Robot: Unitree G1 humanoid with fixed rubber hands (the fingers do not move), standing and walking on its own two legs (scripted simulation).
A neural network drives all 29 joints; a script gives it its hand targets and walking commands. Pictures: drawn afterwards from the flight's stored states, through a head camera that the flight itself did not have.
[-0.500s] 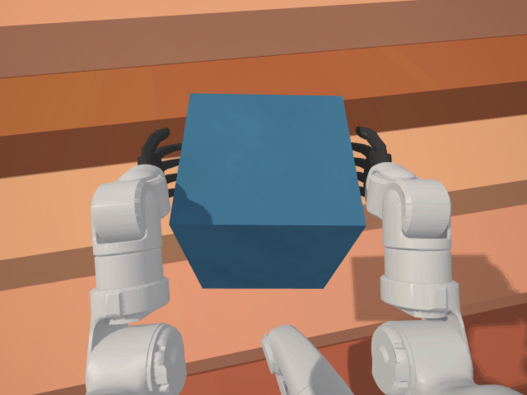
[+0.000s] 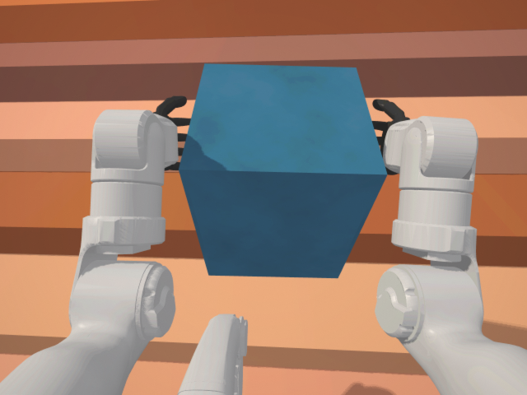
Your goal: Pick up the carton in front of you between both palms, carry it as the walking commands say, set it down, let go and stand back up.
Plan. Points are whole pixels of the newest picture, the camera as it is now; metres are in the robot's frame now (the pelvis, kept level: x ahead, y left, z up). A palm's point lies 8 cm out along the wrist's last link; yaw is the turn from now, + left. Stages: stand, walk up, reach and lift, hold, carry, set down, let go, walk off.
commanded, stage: carry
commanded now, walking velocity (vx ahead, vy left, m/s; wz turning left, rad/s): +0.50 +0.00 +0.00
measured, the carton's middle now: (276, 179) +0.39 +0.03 +0.16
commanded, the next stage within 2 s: none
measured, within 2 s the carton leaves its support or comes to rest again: neither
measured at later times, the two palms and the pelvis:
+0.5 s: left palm out of the picture +0.65 +0.14 +0.35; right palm out of the picture +0.63 -0.15 +0.36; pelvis +0.26 +0.01 +0.15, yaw -2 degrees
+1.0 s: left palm out of the picture +0.93 +0.04 +0.49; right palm out of the picture +0.95 -0.26 +0.49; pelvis +0.55 -0.12 +0.30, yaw +0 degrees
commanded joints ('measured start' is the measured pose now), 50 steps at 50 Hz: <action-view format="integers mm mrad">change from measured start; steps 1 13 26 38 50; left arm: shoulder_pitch -755 -705 -650 -724 -582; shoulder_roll -1006 -952 -1171 -1240 -1091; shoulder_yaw -338 -148 -375 -545 -532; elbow -99 -47 6 -339 -307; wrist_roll -408 -144 -301 -466 -385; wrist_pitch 45 50 52 -31 33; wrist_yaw -278 -231 -241 -209 -269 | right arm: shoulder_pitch -761 -1064 -642 -611 -546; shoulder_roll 907 1301 1109 1023 993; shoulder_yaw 489 553 451 463 615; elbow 24 -98 101 -85 -75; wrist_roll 378 670 422 359 370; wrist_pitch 21 -55 -23 -62 -23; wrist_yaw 105 204 221 182 159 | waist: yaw -77 -189 -356 -18 26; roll -140 -20 157 -215 -77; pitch -51 -418 -226 -835 -375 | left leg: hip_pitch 71 1149 1975 711 -308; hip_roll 43 203 371 -166 -38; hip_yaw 110 -665 -488 -342 -21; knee -280 -1560 -1632 -92 179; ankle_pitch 24 -7 566 218 -121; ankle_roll -26 219 218 -97 57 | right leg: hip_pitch -75 -697 -1816 337 582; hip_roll -183 -15 -108 -350 -362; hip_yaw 198 147 41 688 360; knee -383 1538 1910 111 9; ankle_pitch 46 96 -558 819 406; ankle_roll -161 -2 -40 -223 -183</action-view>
